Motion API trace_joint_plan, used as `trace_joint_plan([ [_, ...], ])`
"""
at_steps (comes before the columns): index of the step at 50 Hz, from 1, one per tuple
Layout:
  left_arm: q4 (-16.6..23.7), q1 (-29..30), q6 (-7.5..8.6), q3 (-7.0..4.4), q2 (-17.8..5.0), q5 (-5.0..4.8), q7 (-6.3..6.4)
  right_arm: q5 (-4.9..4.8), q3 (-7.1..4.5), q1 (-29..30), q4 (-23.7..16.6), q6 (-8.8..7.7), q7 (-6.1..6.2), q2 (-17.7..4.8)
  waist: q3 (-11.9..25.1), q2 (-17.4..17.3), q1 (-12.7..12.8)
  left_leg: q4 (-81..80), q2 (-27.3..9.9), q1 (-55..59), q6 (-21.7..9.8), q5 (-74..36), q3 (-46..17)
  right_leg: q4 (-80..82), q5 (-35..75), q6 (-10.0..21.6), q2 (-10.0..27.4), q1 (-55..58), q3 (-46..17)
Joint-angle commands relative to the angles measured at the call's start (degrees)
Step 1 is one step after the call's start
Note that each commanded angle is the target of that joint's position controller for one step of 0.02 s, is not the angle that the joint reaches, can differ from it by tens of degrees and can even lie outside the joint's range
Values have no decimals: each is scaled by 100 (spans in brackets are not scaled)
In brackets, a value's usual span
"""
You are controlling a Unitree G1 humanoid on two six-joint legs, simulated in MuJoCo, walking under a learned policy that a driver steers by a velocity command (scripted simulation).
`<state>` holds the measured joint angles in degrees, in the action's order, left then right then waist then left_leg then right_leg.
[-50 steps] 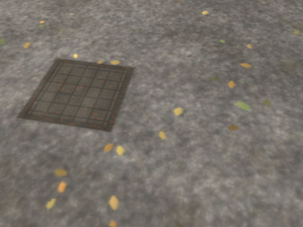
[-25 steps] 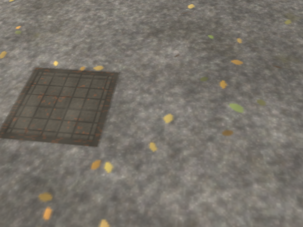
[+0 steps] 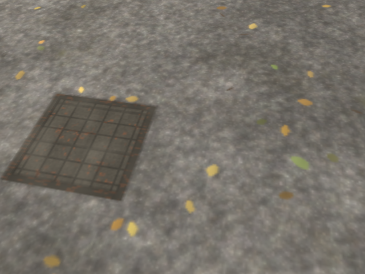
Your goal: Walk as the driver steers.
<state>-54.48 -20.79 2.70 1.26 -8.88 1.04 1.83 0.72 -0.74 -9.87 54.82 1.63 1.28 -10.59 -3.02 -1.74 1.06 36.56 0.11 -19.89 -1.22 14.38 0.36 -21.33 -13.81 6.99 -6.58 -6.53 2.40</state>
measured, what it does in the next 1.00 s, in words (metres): walks ahead: left foot, then left foot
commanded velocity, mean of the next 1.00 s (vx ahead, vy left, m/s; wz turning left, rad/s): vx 0.49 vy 0.00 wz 0.00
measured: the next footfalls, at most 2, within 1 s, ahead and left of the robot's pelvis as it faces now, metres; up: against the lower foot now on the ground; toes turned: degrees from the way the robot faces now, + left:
left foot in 0.04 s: +0.07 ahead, +0.11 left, +0.00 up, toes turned +0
left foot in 0.78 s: +0.35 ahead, +0.22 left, +0.00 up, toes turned +5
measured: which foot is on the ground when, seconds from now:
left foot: up 0.00-0.02, down 0.04-0.36, up 0.38-0.76, down 0.78-1.00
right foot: down 0.00-0.80, up 0.82-1.00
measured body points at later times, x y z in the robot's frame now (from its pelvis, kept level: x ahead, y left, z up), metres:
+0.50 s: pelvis +0.04 +0.02 +0.01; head +0.04 +0.03 +0.46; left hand -0.04 +0.26 -0.15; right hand +0.09 -0.22 -0.14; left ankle +0.07 +0.13 -0.69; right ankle -0.03 -0.04 -0.74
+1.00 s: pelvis +0.34 +0.14 +0.00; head +0.35 +0.15 +0.45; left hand +0.44 +0.40 -0.13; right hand +0.32 -0.11 -0.14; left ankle +0.31 +0.21 -0.74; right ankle +0.38 -0.01 -0.64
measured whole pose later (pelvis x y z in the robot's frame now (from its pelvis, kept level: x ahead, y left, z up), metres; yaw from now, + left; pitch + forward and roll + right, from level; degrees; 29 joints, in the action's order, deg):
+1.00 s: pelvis +0.34 +0.14 +0.00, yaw +0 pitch +0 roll +1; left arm -53.0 -11.5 4.2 -2.7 -13.8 2.2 -3.1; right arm 1.1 -3.2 -23.8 59.2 -5.3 -1.2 -11.9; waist 0.7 1.9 -0.3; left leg 20.3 3.8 -6.5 -4.4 14.5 6.2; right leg -69.2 -7.2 5.2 7.2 -38.1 -0.6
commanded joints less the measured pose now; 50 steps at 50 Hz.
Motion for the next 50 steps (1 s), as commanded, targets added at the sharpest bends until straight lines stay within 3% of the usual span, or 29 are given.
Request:
trace_joint_plan([
  [1, 68, -134, -18, -109, -675, -21, 51, -5, -12, -427, 47, -63, 84, -332, 104, 431, -259, -1148, -152, 1115, -137, -612, -138, 94, 2938, 78, 1712, -534, -1127],
  [2, 55, -192, -4, -100, -658, -14, 44, 19, -29, -563, 145, -114, 117, -490, 179, 222, -242, -1349, -458, 1653, -177, -1320, -486, 84, 2184, -62, 1581, -800, -1180],
  [3, -1, -551, 14, -114, -614, -1, 20, 27, -64, -665, 212, -167, 136, -732, 267, -108, 2, -1200, -877, 2134, -278, -2296, -850, 132, 1254, -154, 1296, -1099, -1070],
  [4, -235, -959, -40, -81, -373, -77, 14, -58, -54, -496, 314, -162, 107, -652, 136, -483, 167, -1077, -908, 1767, -512, -2287, -861, 427, 486, -248, 1025, -944, -890],
  [5, -313, -710, -90, -96, -487, -44, 39, -69, 7, -395, 308, -162, 58, -337, -18, -321, -13, -1220, -768, 1350, -445, -1718, -812, 490, 297, -221, 910, -630, -836],
  [6, -313, -493, -115, -130, -566, -32, 48, -52, 27, -358, 338, -168, 44, -271, -197, -213, -75, -1341, -631, 1159, -356, -1405, -722, 427, 444, -187, 941, -584, -856],
  [15, -691, -317, -132, -69, -339, -35, 68, -51, 69, -597, 805, -203, 117, -256, -115, 178, -76, -1572, -518, 1138, -263, -1187, -640, 470, 877, -189, 1083, -202, -862],
  [16, -760, -488, -142, -118, -444, -31, 53, -36, 43, -736, 850, -193, 110, -292, 103, 251, -26, -1374, -305, 1106, -328, -110, -478, 484, -358, -74, 969, -88, -862],
  [17, -774, -602, -171, -228, -719, -14, 21, 1, -25, -686, 792, -170, 71, -434, -50, 518, 67, -974, -36, 632, -405, 1290, -297, 628, -2127, 155, 1038, -153, -1199],
  [18, -815, -900, -194, -320, -926, -15, -19, 51, -69, -304, 599, -160, -3, -531, -489, 737, 289, -486, 95, -359, -428, 2003, -191, 1091, -3620, 468, 1451, -103, -1908],
  [19, -886, -1134, -189, -404, -1090, -43, -32, 82, -33, 230, 307, -186, -88, -365, -1024, 1142, 470, 129, 130, -1228, -366, 1554, 317, 1737, -4406, 853, 2147, 30, -2730],
  [20, -889, -1140, -145, -421, -986, -12, -38, 115, -53, 713, 61, -235, -127, -414, -1421, 1026, 575, 819, -171, -1978, -323, 1041, 273, 2038, -3968, 1081, 2620, 158, -3229],
  [21, -872, -1082, -81, -430, -908, 14, -42, 111, -104, 818, -18, -292, -161, -474, -1343, 580, 463, 1218, -311, -2516, -276, 751, 98, 2056, -3301, 1090, 2662, 561, -3187],
  [23, -791, -850, 73, -478, -939, 9, -60, 106, -181, 464, 50, -418, -269, -493, -686, 233, 180, 1501, -414, -2688, -175, 278, -24, 1930, -2246, 895, 2420, 1237, -2571],
  [25, -755, -728, 206, -491, -920, -37, -66, 67, -250, 418, 13, -453, -332, -513, -387, 388, 50, 1578, -391, -2474, -86, -111, 67, 1957, -1683, 684, 2100, 1180, -1918],
  [28, -756, -808, 304, -472, -846, -13, -77, 65, -260, 887, -280, -395, -378, -424, -621, 678, 102, 1040, -456, -2246, 26, -535, 165, 2070, -1446, 584, 1984, 594, -1484],
  [31, -733, -968, 369, -502, -1012, 25, -89, 52, -261, 1351, -575, -373, -420, -448, -757, 685, 246, 390, -471, -2050, -6, -741, 272, 2155, -1072, 598, 2063, 515, -1267],
  [35, -728, -1007, 416, -528, -1180, 33, -124, 63, -293, 1645, -904, -414, -455, -575, -870, 709, 309, -149, -413, -1617, -304, -536, 533, 2064, -155, 578, 2216, 743, -938],
  [37, -696, -726, 412, -549, -1327, 27, -145, 70, -367, 895, -814, -452, -406, -701, -483, 806, -135, -312, -21, -289, -514, -162, 845, 1075, 2301, 453, 2156, 516, -512],
  [38, -688, -570, 389, -552, -1368, 44, -155, 72, -473, -203, -496, -490, -335, -871, 86, 615, -687, -395, 239, 1106, -608, -69, 936, -341, 3702, 320, 1931, 125, -113],
  [39, -607, -430, 377, -524, -1348, 75, -166, 137, -628, -1677, -48, -552, -232, -1243, 941, 243, -1298, -361, 39, 3016, -744, 441, 583, -2252, 3520, 170, 1552, -985, 157],
  [40, -304, -641, 411, -348, -592, -78, -257, 299, -800, -2622, 102, -602, -162, -2056, 1725, -1487, -1319, -1554, -1860, 4436, -1208, 3832, -2588, -4863, 234, -115, 688, -2960, 242],
  [41, -204, -320, 519, -418, -765, -75, -287, 206, -697, -2236, 40, -624, -216, -1801, 1745, -1168, -1111, -2870, -2207, 3876, -1125, 4811, -4760, -5847, -1203, 126, 320, -3595, -949],
  [42, 35, 203, 518, -480, -936, -104, -306, 194, -627, -1337, -49, -611, -231, -1594, 784, -731, -649, -2672, -2094, 3117, -951, 4009, -3916, -6153, -527, 229, 752, -4101, -902],
  [43, 39, 299, 530, -480, -983, -75, -344, 133, -546, -1019, -116, -659, -270, -1230, 570, -85, -474, -2578, -1924, 2432, -920, 2945, -2982, -5875, 75, 228, 1117, -3886, -753],
  [44, 22, 266, 485, -475, -845, -1, -376, 77, -482, -788, -112, -691, -282, -1039, 447, -34, -219, -2669, -1640, 1841, -786, 2282, -2353, -5524, 283, 177, 1291, -3538, -666],
  [45, 16, 96, 381, -443, -692, 115, -412, 49, -398, -672, -83, -723, -271, -830, 322, -238, 22, -2785, -1429, 1335, -708, 1978, -1905, -5306, 353, 61, 1408, -3250, -643],
  [46, 50, 118, 272, -419, -572, 163, -468, 40, -340, -682, -35, -749, -256, -677, 158, -316, 123, -2933, -1289, 996, -695, 1832, -1610, -5218, 392, -43, 1491, -3152, -599],
  [50, 527, 1138, 64, -382, -609, 128, -543, 14, -299, -1175, 75, -862, -227, -723, -498, -47, 77, -3410, -1007, 767, -860, 760, -879, -4531, 1111, -319, 1583, -3985, -245],
])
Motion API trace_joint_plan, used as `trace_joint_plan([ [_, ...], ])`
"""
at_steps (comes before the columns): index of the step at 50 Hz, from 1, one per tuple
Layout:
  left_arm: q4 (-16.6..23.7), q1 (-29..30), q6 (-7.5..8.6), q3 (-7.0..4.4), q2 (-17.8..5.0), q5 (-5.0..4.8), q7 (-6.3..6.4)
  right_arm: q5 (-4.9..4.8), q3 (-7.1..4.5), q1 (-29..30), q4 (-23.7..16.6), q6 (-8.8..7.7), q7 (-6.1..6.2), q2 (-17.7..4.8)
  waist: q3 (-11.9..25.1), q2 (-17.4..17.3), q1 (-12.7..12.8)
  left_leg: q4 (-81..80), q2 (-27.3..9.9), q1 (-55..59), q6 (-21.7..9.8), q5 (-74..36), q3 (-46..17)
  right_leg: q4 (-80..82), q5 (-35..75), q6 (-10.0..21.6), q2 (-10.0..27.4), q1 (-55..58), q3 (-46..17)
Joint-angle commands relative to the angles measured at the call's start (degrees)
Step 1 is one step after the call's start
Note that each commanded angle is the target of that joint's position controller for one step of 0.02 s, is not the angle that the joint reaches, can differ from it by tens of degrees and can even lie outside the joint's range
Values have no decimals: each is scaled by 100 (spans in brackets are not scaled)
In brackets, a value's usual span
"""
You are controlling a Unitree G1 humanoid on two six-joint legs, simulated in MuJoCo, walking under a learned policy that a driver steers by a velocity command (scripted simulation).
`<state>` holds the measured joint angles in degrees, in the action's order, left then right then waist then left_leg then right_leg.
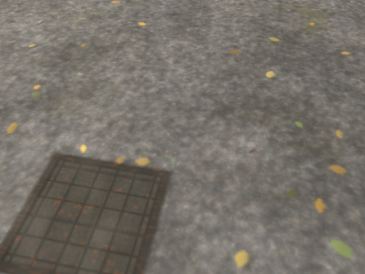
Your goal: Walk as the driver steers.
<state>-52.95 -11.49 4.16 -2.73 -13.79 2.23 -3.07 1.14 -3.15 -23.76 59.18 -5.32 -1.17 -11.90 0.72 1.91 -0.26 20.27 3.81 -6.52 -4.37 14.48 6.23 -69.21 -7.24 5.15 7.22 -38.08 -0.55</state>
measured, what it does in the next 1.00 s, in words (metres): walks ahead, turning right: right foot, then left foot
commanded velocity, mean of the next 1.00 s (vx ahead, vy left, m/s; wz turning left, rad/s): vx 0.99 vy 0.00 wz -0.67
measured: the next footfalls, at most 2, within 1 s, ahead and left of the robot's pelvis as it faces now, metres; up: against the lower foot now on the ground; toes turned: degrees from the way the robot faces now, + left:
right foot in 0.28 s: +0.46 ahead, -0.06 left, +0.00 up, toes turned -8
left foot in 0.72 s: +0.93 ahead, +0.01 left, +0.00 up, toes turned -28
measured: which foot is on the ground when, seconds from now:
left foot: down 0.00-0.30, up 0.32-0.70, down 0.72-1.00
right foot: up 0.00-0.26, down 0.28-0.70, up 0.72-1.00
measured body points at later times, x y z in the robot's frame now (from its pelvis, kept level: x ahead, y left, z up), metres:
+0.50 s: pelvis +0.46 -0.04 -0.01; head +0.48 -0.03 +0.44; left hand +0.46 +0.24 -0.15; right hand +0.60 -0.30 -0.09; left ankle +0.55 +0.13 -0.66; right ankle +0.42 -0.05 -0.74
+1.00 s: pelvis +0.91 -0.12 -0.01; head +0.93 -0.14 +0.44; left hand +1.26 -0.07 -0.07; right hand +0.68 -0.32 -0.13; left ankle +0.90 +0.03 -0.74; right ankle +0.93 -0.27 -0.65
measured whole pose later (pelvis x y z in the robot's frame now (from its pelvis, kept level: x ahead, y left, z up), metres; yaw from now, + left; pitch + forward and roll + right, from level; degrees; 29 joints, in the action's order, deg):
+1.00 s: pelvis +0.91 -0.12 -0.01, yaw -41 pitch +1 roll +3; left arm -38.3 -2.1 0.2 -3.3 -20.0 1.7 -4.3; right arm 1.4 -3.9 -27.2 52.1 -6.2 -0.3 -18.6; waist -1.0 3.1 -3.3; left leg 17.1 0.1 1.3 1.0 18.9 13.1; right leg -66.0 -5.0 6.5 4.1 -45.0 2.1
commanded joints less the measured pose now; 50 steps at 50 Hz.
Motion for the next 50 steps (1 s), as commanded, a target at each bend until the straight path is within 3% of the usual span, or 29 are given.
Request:
trace_joint_plan([
  [1, 507, 557, -80, 22, -162, -5, -52, -38, -43, 56, -349, -189, 7, -583, -975, -370, 120, -1882, -1296, -543, -583, 374, -1284, 687, 661, -177, 171, -903, 167],
  [4, 805, 1336, -35, 79, -123, -68, -75, -76, 20, -275, -320, -270, 25, -502, -1156, -282, -36, -2146, -1147, -437, -593, -799, -838, 2200, 1370, -186, -3, -472, 479],
  [7, 908, 1694, -18, 142, -62, -144, -90, -106, 22, -569, -215, -323, 105, -660, -1180, -328, -112, -2435, -1300, 452, -421, -2519, -317, 3250, 1707, 103, -279, -36, 774],
  [9, 923, 1703, -1, 134, -131, -184, -47, -42, 32, -642, -158, -306, 163, -747, -969, -457, -70, -2033, -1387, 1322, -223, -4684, 105, 3562, 1458, 328, -667, 223, 979],
  [11, 840, 1257, -16, 66, -346, -179, 22, 94, -18, -697, -123, -194, 293, -983, -386, -839, 194, -862, -1530, 2105, 4, -7285, 350, 3491, 774, 497, -1198, 717, 1239],
  [13, 377, -460, -13, -103, -727, -180, 66, 257, -118, -451, -202, -5, 407, -1261, 569, -1136, 997, 1659, -1654, 2130, 75, -8242, 442, 3471, 65, 737, -1535, 2258, 1172],
  [14, 60, -1592, -20, -230, -927, -130, 110, 236, -167, -153, -313, 45, 399, -1369, 971, -1021, 1561, 3439, -1565, 1343, 23, -7478, 493, 3933, -151, 925, -1376, 3589, 853],
  [15, -51, -2042, -93, -377, -1270, -75, 196, 242, -75, 76, -495, -43, 301, -941, 1140, -346, 1448, 5356, -1042, -395, -69, -3457, 306, 3466, -1535, 1104, -405, 4822, -553],
  [16, -35, -1519, -163, -489, -1597, -6, 175, -81, 43, -226, -926, -192, 83, -341, 1342, 1717, 607, 7213, 149, -3405, 308, 1094, -435, 4782, -2477, 2336, 784, 6268, -4356],
  [17, 18, -1255, -140, -479, -1339, -68, 148, -53, 53, 549, -1186, -317, 119, -731, 1017, 570, 704, 7140, -249, -4075, 65, 519, -1168, 5442, -2159, 2086, 713, 6105, -4624],
  [18, -27, -1143, -101, -421, -1047, -94, 158, -23, 51, 961, -1342, -401, 110, -848, 582, -168, 613, 6644, -519, -4007, -8, 116, -1245, 5543, -1672, 1846, 612, 5413, -3965],
  [19, -81, -1012, -74, -381, -843, -77, 177, 26, 88, 1075, -1378, -422, 115, -757, 167, -766, 328, 6120, -722, -3681, 20, 18, -1195, 5670, -1060, 1625, 399, 4547, -3429],
  [20, -74, -910, -34, -339, -779, -96, 238, 141, 118, 1209, -1484, -342, 98, -678, -94, -860, 119, 5839, -838, -3422, 153, 127, -1201, 5685, -582, 1532, 156, 3848, -2994],
  [21, -80, -822, 14, -270, -667, -135, 279, 259, 151, 1158, -1537, -211, 65, -596, -237, -815, -116, 5582, -930, -3208, 299, 210, -1160, 5752, -356, 1466, -60, 3316, -2669],
  [23, -30, -869, 134, -242, -743, -253, 288, 337, 195, 1375, -1758, -10, 12, -553, -507, -627, -236, 4873, -1075, -3109, 548, 432, -964, 5953, -303, 1458, -306, 2519, -2329],
  [27, 104, -1162, 236, -318, -976, -225, 239, 191, 336, 2842, -2456, 21, -76, -515, -941, -196, 186, 2480, -874, -2380, 762, -1396, -495, 6296, 1027, 1149, -763, 1561, -1891],
  [30, 111, -1506, 212, -393, -1138, -292, 191, 64, 335, 3104, -2627, 10, -63, -626, -599, 64, 511, 1565, -578, -1919, 598, -2267, -456, 6094, 2253, 859, -643, 2397, -1963],
  [32, 166, -1464, 176, -418, -1210, -296, 246, 52, 293, 3021, -2693, 4, -12, -781, -397, 139, 438, 957, -429, -1524, 498, -2081, -563, 5583, 2983, 649, -585, 3014, -2006],
  [34, 258, -1298, 172, -492, -1548, -234, 278, 23, 95, 1986, -2449, -33, 120, -1250, 421, 192, -87, 880, -194, -219, 395, -1375, -679, 4058, 4298, 376, -581, 3399, -2063],
  [35, 355, -951, 184, -534, -1726, -194, 260, 0, -33, 863, -2183, -46, 223, -1495, 942, 197, -782, 916, -378, 931, 360, -1013, -711, 2758, 4058, 290, -736, 2993, -2010],
  [36, 535, -724, 236, -413, -1239, -155, 236, 123, -183, -377, -1962, -43, 354, -1879, 1648, -105, -1271, 1190, -1217, 2303, 251, 465, -1449, 1013, 2656, 265, -989, 2116, -1766],
  [37, 786, -1451, 210, -145, -131, -437, 274, 444, -246, -384, -1948, -55, 330, -2202, 2322, -1952, -569, 476, -3130, 3630, -195, 1722, -4249, -850, -2332, 141, -1584, 303, -1125],
  [38, 935, -1391, 138, -101, -590, -397, 331, 312, -306, 91, -1995, 2, 234, -2020, 2282, -2137, -382, -403, -3175, 3122, -376, 2850, -5708, -1367, -1876, 256, -1193, -340, -784],
  [39, 862, -797, 46, -161, -881, -256, 323, 255, -179, 699, -2096, 21, 205, -1351, 1217, -1258, -394, -572, -2763, 2122, -293, 3014, -4599, -1196, -1157, 243, -814, -507, -607],
  [40, 880, -555, -17, -174, -906, -171, 242, 231, -107, 896, -2021, 35, 181, -1042, 622, -656, -315, -546, -2519, 1378, -249, 1981, -3628, -942, -833, 196, -613, -416, -490],
  [41, 931, -307, -79, -175, -833, -101, 147, 243, -72, 766, -1872, 36, 182, -932, 334, -432, -297, -603, -2276, 920, -148, 1092, -2868, -805, -791, 171, -453, -315, -468],
  [43, 1151, -132, -248, -93, -496, -35, 4, 142, 3, 436, -1496, -49, 144, -688, -18, -693, -90, -734, -2091, 407, -28, 190, -1939, -729, -771, 132, -207, -341, -414],
  [45, 1432, 216, -355, -11, -336, -31, -75, 3, 17, 303, -1307, -147, 66, -616, -191, -722, 13, -895, -2048, 284, 97, -650, -1219, -637, -545, 130, -60, -653, -300],
  [50, 1964, 1192, -376, 101, -486, -70, -220, 24, -9, 379, -1180, -282, 69, -862, -749, -502, 158, -1388, -1657, -87, 278, -2312, 412, 932, 786, 187, -165, -500, 298],
])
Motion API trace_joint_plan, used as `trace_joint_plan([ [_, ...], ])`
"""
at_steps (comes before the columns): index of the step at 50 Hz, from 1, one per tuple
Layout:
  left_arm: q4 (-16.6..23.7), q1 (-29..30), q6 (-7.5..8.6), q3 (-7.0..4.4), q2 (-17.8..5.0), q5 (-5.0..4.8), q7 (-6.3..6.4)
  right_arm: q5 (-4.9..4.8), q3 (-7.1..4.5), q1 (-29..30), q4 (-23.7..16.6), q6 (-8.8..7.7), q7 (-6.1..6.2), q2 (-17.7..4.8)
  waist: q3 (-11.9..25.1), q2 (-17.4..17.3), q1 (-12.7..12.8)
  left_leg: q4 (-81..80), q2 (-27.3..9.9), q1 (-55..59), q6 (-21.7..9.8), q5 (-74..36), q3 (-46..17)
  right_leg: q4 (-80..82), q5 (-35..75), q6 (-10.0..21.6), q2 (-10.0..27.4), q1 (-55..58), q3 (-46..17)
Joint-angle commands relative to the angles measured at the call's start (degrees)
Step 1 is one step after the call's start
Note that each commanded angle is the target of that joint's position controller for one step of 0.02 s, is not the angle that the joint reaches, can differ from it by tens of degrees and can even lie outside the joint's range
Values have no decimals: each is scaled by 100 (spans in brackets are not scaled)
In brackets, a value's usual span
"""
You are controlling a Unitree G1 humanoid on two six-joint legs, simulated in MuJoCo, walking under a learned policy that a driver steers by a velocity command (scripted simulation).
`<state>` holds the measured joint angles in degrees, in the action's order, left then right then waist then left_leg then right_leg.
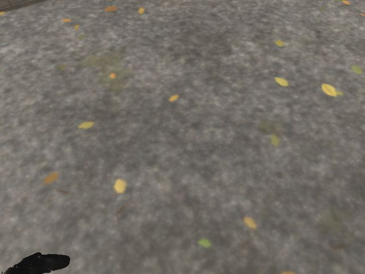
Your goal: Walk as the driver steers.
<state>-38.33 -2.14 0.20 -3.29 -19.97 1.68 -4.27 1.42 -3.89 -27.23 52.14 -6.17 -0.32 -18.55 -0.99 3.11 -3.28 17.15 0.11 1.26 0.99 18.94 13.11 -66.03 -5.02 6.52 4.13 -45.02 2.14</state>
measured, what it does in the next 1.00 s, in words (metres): walks ahead, turning left: right foot, then left foot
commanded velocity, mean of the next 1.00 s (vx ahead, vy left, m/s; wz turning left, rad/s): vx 0.88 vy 0.00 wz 0.38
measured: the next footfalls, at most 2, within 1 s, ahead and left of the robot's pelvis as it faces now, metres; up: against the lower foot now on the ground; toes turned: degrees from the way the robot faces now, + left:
right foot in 0.18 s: +0.35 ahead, -0.07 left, +0.00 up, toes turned -13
left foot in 0.64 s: +0.78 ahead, +0.04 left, +0.00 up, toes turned +10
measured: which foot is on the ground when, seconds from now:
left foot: down 0.00-0.18, up 0.20-0.62, down 0.64-1.00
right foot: up 0.00-0.16, down 0.18-0.60, up 0.62-1.00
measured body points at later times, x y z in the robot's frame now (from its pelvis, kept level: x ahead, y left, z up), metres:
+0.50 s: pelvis +0.46 -0.03 -0.01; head +0.48 -0.02 +0.44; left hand +0.44 +0.25 -0.14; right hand +0.60 -0.28 -0.12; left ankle +0.67 +0.10 -0.66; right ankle +0.31 -0.06 -0.73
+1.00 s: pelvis +0.90 +0.02 -0.01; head +0.94 +0.05 +0.44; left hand +1.05 +0.32 -0.08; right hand +1.01 -0.27 -0.12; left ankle +0.75 +0.03 -0.73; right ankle +1.14 -0.01 -0.71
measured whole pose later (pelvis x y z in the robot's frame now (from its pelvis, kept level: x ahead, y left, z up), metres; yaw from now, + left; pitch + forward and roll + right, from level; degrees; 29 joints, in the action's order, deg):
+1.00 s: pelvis +0.90 +0.02 -0.01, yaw +27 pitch +2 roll +0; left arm -33.3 1.3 4.2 2.6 -15.0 1.6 0.8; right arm -0.2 -5.4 -24.1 46.8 -0.6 0.2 -19.0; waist -4.7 1.8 -6.6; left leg 32.0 12.2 -3.5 -7.4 24.4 -14.4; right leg -29.6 3.0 -1.4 -0.4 -34.6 -5.6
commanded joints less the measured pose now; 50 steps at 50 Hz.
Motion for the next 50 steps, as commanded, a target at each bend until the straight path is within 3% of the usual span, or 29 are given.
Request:
trace_joint_plan([
  [1, 559, 487, 23, 181, 131, -5, -139, 1, 54, 579, -413, -193, 7, -274, -701, -511, 400, -1141, -1214, -751, -188, -3115, -37, 1093, 671, 117, 59, 322, 280],
  [3, 564, 669, 32, 229, 197, -31, -180, 18, 37, 344, -364, -170, 61, -463, -680, -500, 363, -923, -1135, -453, -21, -5014, 392, 1766, 724, 321, -262, 883, 745],
  [5, 513, 548, 78, 235, 112, 57, -140, 8, 2, 23, -303, -80, 165, -750, -522, -759, 529, -221, -1353, -24, -21, -7408, 380, 2178, 297, 493, -661, 1476, 983],
  [7, 13, -843, 144, 99, -185, 121, 7, 34, -26, 141, -298, 77, 229, -1050, 147, -991, 1253, 1281, -1628, -142, -287, -8086, 166, 2523, -187, 687, -1017, 3217, 585],
  [8, -422, -2106, 170, -59, -472, 119, 121, 54, -15, 420, -380, 146, 223, -1090, 614, -995, 1815, 2772, -1614, -617, -505, -7691, 89, 2997, -304, 848, -995, 4584, 204],
  [9, -620, -2513, 143, -248, -860, 143, 256, 53, -16, 474, -427, 186, 167, -907, 904, -456, 1835, 5118, -978, -1782, -530, -3819, 59, 3246, -915, 955, -396, 5798, -652],
  [10, -368, -1957, 150, -319, -1418, 257, 330, -125, 178, -420, -796, 160, 85, -26, 1720, 1027, 704, 7369, -262, -3755, -421, 1275, -576, 3320, -396, 1297, 1530, 7245, -3351],
  [11, -315, -2319, 135, -347, -1207, 111, 377, -258, 114, 302, -1002, 87, 109, -506, 2313, 193, 1291, 7721, -43, -4329, -527, 585, -1685, 4440, -1302, 1446, 1714, 7184, -4182],
  [12, -495, -2044, 210, -317, -970, 113, 443, -306, 114, 683, -1039, 59, 97, -480, 1106, -156, 1060, 7397, -285, -4729, -524, 57, -1664, 4907, -1591, 1286, 1608, 6191, -3529],
  [13, -583, -1799, 308, -221, -592, 103, 443, -245, 143, 713, -946, 75, 53, -382, 299, -574, 747, 6811, -551, -4532, -538, -188, -1653, 5175, -1465, 1071, 1423, 5070, -2933],
  [14, -621, -1555, 425, -156, -378, 114, 442, -164, 159, 644, -811, 177, 12, -255, -7, -766, 463, 6435, -733, -4150, -511, -294, -1751, 5346, -1199, 863, 1215, 4306, -2371],
  [16, -712, -1445, 606, -38, -30, 32, 444, -50, 170, 263, -543, 434, -120, -49, -246, -592, 96, 5935, -912, -3540, -405, -437, -1857, 5729, -936, 558, 934, 3400, -1472],
  [19, -903, -1597, 811, -26, 24, -58, 344, -90, 160, 1069, -754, 555, -234, 81, -642, -303, 179, 5115, -971, -4022, -406, -1187, -1669, 6162, 31, 130, 566, 3245, -303],
  [22, -978, -1649, 886, 15, 91, -74, 322, -140, 214, 1733, -964, 470, -298, 194, -699, -159, 263, 3918, -733, -3990, -565, -2329, -1101, 6179, 1601, -195, 131, 3450, 822],
  [26, -1095, -1977, 902, 41, -187, -137, 492, -91, 260, 2272, -1157, 389, -419, 141, -552, -126, 327, 2381, -181, -3388, -896, -3085, -291, 5931, 4341, -514, 332, 4428, 1330],
  [28, -1035, -1928, 766, -26, -540, -84, 657, -74, 190, 1788, -1035, 417, -414, -122, -75, 234, -16, 2198, 269, -2796, -1038, -2607, -62, 4966, 6417, -645, 543, 5117, 1378],
  [30, -845, -1447, 525, -143, -883, 31, 750, -81, -11, 69, -595, 486, -328, -578, 724, 495, -957, 2401, 597, -1129, -1270, -1605, -205, 2792, 7366, -595, 795, 4922, 1236],
  [31, -720, -1065, 424, -181, -952, 86, 723, -70, -182, -1132, -256, 500, -231, -865, 1063, 303, -1543, 2125, 518, 73, -1537, -976, -699, 842, 6407, -480, 757, 4155, 1092],
  [32, -738, -879, 435, -76, -437, 111, 558, -168, -299, -1071, -182, 523, -117, -1021, 612, -595, -1366, 1870, 205, 486, -1753, -694, -1325, -1482, 1298, -419, -209, 2882, 1046],
  [33, -136, -1337, 580, 160, 375, 64, 469, -6, -383, -292, -333, 603, -104, -1523, 653, -2020, -169, 1614, -802, 1567, -2666, -1206, -4072, -3344, -2429, -735, -969, 203, 334],
  [34, 203, -1188, 754, 251, 184, 57, 460, -26, -422, -83, -594, 600, -98, -1529, 1318, -1367, -294, 154, -1394, 1913, -3069, 309, -5901, -3328, -2169, -620, -774, -564, -725],
  [35, 207, -859, 856, 238, -103, 85, 441, -20, -350, 39, -620, 575, -50, -1091, 636, -334, -200, -477, -1426, 1143, -2701, 964, -5877, -2651, -1646, -556, -417, -625, -880],
  [36, 177, -816, 860, 225, -176, 97, 432, -32, -276, 235, -564, 545, -40, -804, 118, 224, 126, -565, -1253, 190, -2387, 695, -5379, -1948, -1341, -578, -161, -279, -812],
  [38, 185, -872, 617, 268, -130, 231, 443, -105, -195, 588, -654, 387, 28, -719, -420, 410, 573, -441, -781, -1235, -2180, -1792, -4295, -1212, -1420, -849, 77, 466, -706],
  [42, 565, -318, 355, 374, 103, 128, 419, -175, -234, 563, -705, 235, 4, -920, -279, -19, 535, 46, 155, -2164, -1627, -5639, -2807, 908, -671, -1056, -124, 1516, -81],
  [44, 704, 35, 349, 439, 208, 48, 412, -230, -271, 343, -672, 346, 25, -869, 100, -416, 216, 444, 503, -1835, -1133, -5679, -2611, 2009, 272, -932, -453, 1847, 46],
  [47, 787, 274, 370, 459, 159, -36, 476, -190, -323, 194, -708, 535, 60, -827, 349, -750, -94, 1003, 681, -1487, -661, -5083, -2894, 3199, 839, -841, -922, 2398, 31],
  [49, 645, -285, 448, 348, -178, -26, 588, -127, -366, 534, -912, 533, 103, -885, 585, -843, 193, 1852, 644, -1422, -414, -4615, -3388, 3833, 1019, -771, -1036, 3229, -324],
  [50, 434, -997, 513, 274, -350, -42, 646, -119, -392, 883, -1054, 496, 110, -953, 808, -781, 630, 2721, 727, -1412, -301, -4236, -3373, 4302, 1549, -701, -874, 3869, -496],
])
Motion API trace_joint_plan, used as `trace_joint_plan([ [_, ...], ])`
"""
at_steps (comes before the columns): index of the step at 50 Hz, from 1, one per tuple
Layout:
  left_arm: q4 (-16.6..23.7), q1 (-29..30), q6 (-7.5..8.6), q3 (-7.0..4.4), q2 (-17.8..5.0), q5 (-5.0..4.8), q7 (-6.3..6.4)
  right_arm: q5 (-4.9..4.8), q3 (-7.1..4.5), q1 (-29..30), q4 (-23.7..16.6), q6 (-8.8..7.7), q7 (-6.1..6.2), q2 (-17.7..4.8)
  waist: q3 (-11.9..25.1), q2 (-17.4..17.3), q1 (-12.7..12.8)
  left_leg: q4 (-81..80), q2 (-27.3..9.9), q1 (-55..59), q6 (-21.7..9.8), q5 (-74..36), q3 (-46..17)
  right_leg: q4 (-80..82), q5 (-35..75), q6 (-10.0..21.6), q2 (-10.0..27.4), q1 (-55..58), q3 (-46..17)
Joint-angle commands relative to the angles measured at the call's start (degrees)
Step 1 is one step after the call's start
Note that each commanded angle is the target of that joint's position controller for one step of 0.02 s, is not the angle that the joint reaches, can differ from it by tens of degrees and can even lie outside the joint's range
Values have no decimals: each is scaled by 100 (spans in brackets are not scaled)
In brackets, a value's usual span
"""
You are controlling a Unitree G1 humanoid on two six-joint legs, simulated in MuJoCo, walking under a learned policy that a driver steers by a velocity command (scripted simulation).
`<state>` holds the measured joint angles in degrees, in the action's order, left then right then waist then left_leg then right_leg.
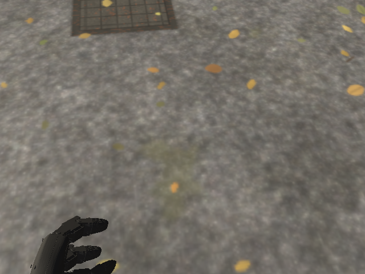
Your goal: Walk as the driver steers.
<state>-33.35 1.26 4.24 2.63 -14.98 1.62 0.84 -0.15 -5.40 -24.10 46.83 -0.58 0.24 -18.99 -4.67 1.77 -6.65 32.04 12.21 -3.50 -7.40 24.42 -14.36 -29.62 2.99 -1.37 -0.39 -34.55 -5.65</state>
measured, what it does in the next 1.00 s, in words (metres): walks ahead, turning left: right foot, then left foot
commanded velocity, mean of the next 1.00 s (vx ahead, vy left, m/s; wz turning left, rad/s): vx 0.69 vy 0.00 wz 0.72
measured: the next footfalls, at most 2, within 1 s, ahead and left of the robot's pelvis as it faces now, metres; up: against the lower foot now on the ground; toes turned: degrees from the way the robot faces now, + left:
right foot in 0.02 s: +0.25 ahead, -0.12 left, +0.00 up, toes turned +7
left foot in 0.56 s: +0.14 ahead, +0.11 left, +0.00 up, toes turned +37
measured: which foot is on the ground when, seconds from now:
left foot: down 0.00-0.02, up 0.04-0.54, down 0.56-0.96, up 0.98-1.00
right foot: up 0.00-0.00, down 0.02-0.54, up 0.56-0.92, down 0.94-1.00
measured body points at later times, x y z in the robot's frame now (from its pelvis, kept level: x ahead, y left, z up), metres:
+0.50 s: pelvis +0.16 +0.01 +0.02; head +0.14 +0.02 +0.47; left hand +0.08 +0.32 -0.09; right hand +0.47 -0.13 -0.03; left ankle +0.11 +0.10 -0.70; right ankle +0.21 -0.13 -0.72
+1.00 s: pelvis +0.42 +0.22 -0.02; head +0.45 +0.24 +0.43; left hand +0.36 +0.54 -0.11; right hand +0.63 +0.02 -0.14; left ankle +0.16 +0.13 -0.63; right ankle +0.55 +0.24 -0.72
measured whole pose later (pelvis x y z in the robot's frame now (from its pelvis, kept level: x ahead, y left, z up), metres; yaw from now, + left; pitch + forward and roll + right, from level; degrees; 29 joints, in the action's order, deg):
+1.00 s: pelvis +0.42 +0.22 -0.02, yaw +39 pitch +1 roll -2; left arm -40.0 -9.8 1.6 -2.4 -17.6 1.2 -1.8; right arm 2.2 -2.3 -21.9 47.6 -3.9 -0.5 -18.9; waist -2.2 -2.4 0.0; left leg 59.6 4.0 -2.0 -4.4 21.8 -2.6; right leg -38.6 -9.4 7.0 -4.8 -30.4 5.0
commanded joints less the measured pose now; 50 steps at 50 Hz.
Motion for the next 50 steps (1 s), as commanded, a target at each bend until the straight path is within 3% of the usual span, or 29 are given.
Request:
trace_joint_plan([
  [1, -303, -2219, 198, -396, -1076, 21, 171, -33, -166, 666, -681, -108, 40, -631, 1616, -373, 1318, 2642, -354, -1338, 669, -3071, -303, 694, 1732, 292, 440, 3897, -232],
  [2, -266, -2580, 196, -412, -1292, 85, 174, -72, -7, 310, -846, -65, 109, 19, 2153, 656, 1125, 4401, 137, -2444, 645, 2021, 581, -241, 5022, 530, 2263, 5010, -1489],
  [3, -131, -2331, 116, -484, -1274, 94, 94, -140, -11, -873, -946, -11, 158, -219, 3348, 1134, 467, 5342, -217, -2762, 733, 1730, 514, -325, 5459, 1350, 3348, 5488, -2939],
  [4, 105, -1521, 52, -533, -1036, 9, 164, 57, -37, -734, -750, 86, 148, -513, 3197, 709, 480, 5567, -599, -2950, 746, 782, 747, 148, 3117, 1727, 3056, 4799, -3016],
  [5, 216, -1144, -13, -383, -508, -26, 207, 186, -75, -36, -830, 172, 77, -662, 2346, 261, 563, 5239, -799, -3045, 817, 250, 941, 496, 1675, 1596, 2411, 3831, -2113],
  [6, 150, -1064, -86, -305, -311, 3, 225, 215, -116, 354, -923, 252, -19, -679, 1834, 117, 564, 4997, -908, -3037, 917, 95, 996, 704, 1059, 1380, 1998, 3295, -1445],
  [8, -46, -1237, -145, -381, -546, -26, 230, 186, -74, 527, -1082, 453, -167, -542, 1187, 490, 545, 4568, -1091, -2778, 1010, 46, 1083, 958, 1563, 1266, 1734, 2406, -513],
  [10, -207, -1542, -127, -496, -735, 44, 95, 184, 7, 622, -1247, 529, -254, -372, 1265, 614, 528, 4133, -1300, -2721, 846, -215, 1186, 1409, -887, 1178, 1668, 2191, -315],
  [12, -206, -1492, -115, -592, -919, 45, 57, 250, 21, 1017, -1506, 548, -380, -434, 1094, 818, 527, 3790, -1472, -2998, 722, -451, 1298, 1993, -3072, 1123, 1841, 2023, -444],
  [15, -254, -1602, -93, -729, -1193, 28, 54, 247, 36, 1426, -1684, 540, -499, -476, 909, 618, 559, 3301, -1614, -3166, 635, -772, 1411, 2371, -4111, 950, 2083, 1956, -209],
  [21, -286, -1466, -164, -884, -1477, 32, -6, 116, 123, 1787, -1733, 436, -648, -361, 638, 626, 633, 1566, -1503, -2065, 433, -434, 2042, 2353, -4021, 420, 1986, 1709, 1237],
  [24, -359, -1554, -284, -916, -1534, 54, -57, 98, 147, 1945, -1778, 367, -645, -358, 475, 630, 767, 787, -1446, -1715, 254, -83, 2419, 2071, -4040, 376, 2147, 2034, 1498],
  [26, -379, -1435, -378, -890, -1396, 23, -108, 128, 138, 1245, -1421, 305, -555, -308, 424, 30, 428, -43, -1213, -844, 75, -356, 2567, 987, -4090, 255, 1881, 1797, 2001],
  [27, -346, -1352, -407, -813, -1094, 96, -121, 111, 34, 246, -905, 235, -431, -517, 428, -990, 62, -419, -1016, -69, -99, 98, 2178, -794, -3651, 136, 1365, 1280, 2445],
  [28, -141, -1019, -439, -607, -493, 194, -145, 91, 13, -297, -807, 172, -363, -783, 38, -1996, -175, -507, -1937, 486, -426, 940, 258, -3200, -4098, 10, 962, -752, 2239],
  [29, 586, -350, -359, -532, -406, 251, -206, 45, -95, -107, -1192, 138, -216, -1430, 62, -2261, -180, -1658, -2671, 949, -1101, 1360, -2467, -4069, -3916, -245, 87, -2736, 1176],
  [30, 791, 79, -222, -548, -627, 308, -244, 99, -135, -76, -1203, 105, -102, -1432, 0, -1478, -226, -2204, -3112, 1127, -1345, 1303, -2920, -4350, -3381, -252, 442, -3311, 546],
  [32, 466, -327, -58, -615, -1017, 259, -287, 188, -61, 170, -1237, 23, -26, -1117, 188, -727, 180, -1911, -2710, 833, -1199, 753, -1946, -3982, -2490, -240, 659, -2639, 428],
  [34, 301, -541, -129, -640, -1127, 231, -333, 130, 26, 291, -1215, -116, -15, -906, 141, -595, 415, -2212, -2324, 248, -1097, 460, -1440, -3448, -2091, -296, 687, -1895, 436],
  [37, 253, -285, -242, -511, -786, 113, -400, 103, 78, 257, -959, -313, -32, -684, -62, -399, 513, -2445, -1918, 11, -935, -1067, -573, -2326, -1259, -279, 556, -1308, 693],
  [39, 250, -14, -218, -404, -546, 21, -463, 37, 70, 176, -772, -423, -53, -722, -51, -478, 407, -2486, -1763, -7, -696, -2214, 53, -1303, -589, -97, 425, -601, 894],
  [42, 271, 277, -235, -410, -566, -52, -468, 22, 73, -34, -464, -517, -98, -835, -126, -571, 300, -2788, -2121, 373, -458, -3348, 438, -501, -209, 407, 329, 90, 1124],
  [43, 214, 154, -241, -443, -619, -57, -430, 49, 81, -31, -382, -536, -101, -870, -28, -585, 385, -2582, -2145, 585, -354, -4521, 675, -392, -339, 584, 160, 418, 1242],
  [45, -65, -754, -254, -571, -846, -70, -325, 187, 36, -61, -241, -503, -51, -1062, 636, -792, 853, -1346, -2227, 1096, -174, -7258, 1075, -578, -1022, 868, -335, 1358, 1444],
  [46, -436, -1952, -262, -663, -963, -91, -266, 279, 8, 128, -250, -422, 9, -1101, 1158, -815, 1434, -29, -2222, 935, -98, -7980, 1295, -636, -1340, 978, -570, 2397, 1496],
  [47, -833, -3216, -278, -778, -1157, -75, -191, 330, 28, 404, -311, -377, 58, -1058, 1595, -542, 2079, 1782, -2029, -64, 20, -7369, 1544, -606, -1671, 1080, -434, 3885, 1238],
  [48, -972, -3832, -288, -977, -1758, 1, -116, 225, 193, 351, -560, -438, 1, -467, 1948, 716, 2073, 4556, -1199, -1999, 293, -4398, 1701, -264, -3692, 1681, 658, 5168, -962],
  [49, -1011, -3256, -299, -949, -1755, -45, -205, 245, 314, 27, -736, -574, -141, -108, 2081, 1828, 1219, 5470, -371, -3619, 400, -219, 1064, 1420, -4709, 2177, 1505, 5423, -4494],
  [50, -787, -2402, -282, -937, -1471, -62, -258, 271, 356, 521, -850, -627, -108, -340, 1263, 1045, 1151, 5629, -819, -4187, 322, -570, 702, 1727, -4834, 2251, 1568, 4835, -4554],
])
Velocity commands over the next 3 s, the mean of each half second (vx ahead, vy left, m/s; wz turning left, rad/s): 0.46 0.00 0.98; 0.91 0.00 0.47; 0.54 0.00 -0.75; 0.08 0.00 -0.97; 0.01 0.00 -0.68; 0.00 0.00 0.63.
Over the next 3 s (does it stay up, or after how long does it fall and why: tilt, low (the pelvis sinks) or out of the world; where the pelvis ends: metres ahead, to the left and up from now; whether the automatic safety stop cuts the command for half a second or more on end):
stays up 0.74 0.51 0.00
